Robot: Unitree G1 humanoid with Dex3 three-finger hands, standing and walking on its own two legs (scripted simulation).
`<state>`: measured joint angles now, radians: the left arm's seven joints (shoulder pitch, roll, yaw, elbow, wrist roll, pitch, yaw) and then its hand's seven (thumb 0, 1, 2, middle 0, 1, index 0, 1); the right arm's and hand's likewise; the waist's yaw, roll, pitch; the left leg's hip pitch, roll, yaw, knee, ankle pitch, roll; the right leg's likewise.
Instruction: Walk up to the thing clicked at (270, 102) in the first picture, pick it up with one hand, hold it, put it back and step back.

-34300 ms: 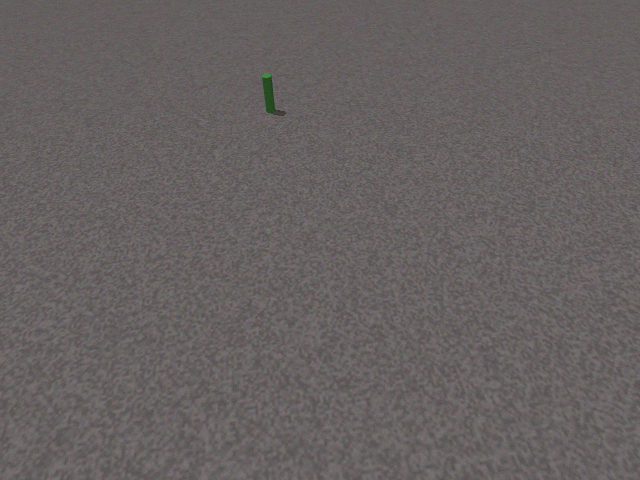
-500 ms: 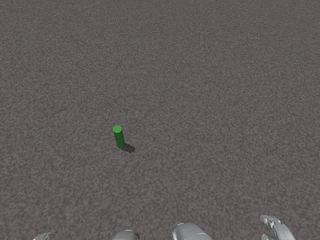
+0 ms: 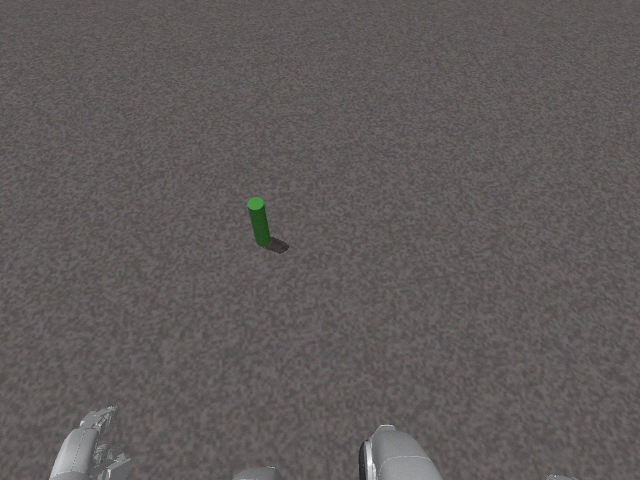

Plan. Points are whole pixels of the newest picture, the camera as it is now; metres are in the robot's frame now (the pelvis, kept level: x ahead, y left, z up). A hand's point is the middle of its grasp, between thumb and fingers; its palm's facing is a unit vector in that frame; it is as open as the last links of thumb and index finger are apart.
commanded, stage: step back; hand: left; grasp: from the side
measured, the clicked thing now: (259, 223) +0.91 +0.19 -0.64
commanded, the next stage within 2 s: stand in 1.44 s
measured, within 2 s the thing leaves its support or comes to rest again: neither
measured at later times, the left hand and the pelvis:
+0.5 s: hand out of the picture -0.09 +0.24 -0.12, palm faces -0.05 -0.91 -0.42, open 7.4 cm; pelvis -0.15 -0.03 +0.02, yaw -4 degrees
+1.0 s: hand out of the picture -0.07 +0.22 -0.13, palm faces -0.01 -0.92 -0.40, open 7.4 cm; pelvis -0.14 -0.05 +0.01, yaw -1 degrees
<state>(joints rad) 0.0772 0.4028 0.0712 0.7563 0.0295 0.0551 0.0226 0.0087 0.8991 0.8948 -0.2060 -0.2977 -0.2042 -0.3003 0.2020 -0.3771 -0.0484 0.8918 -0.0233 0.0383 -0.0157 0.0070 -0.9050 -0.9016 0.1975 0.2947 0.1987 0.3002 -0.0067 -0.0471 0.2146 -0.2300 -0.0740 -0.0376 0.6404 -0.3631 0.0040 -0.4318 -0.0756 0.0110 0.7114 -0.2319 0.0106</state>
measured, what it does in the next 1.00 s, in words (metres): walks backwards: right foot, then left foot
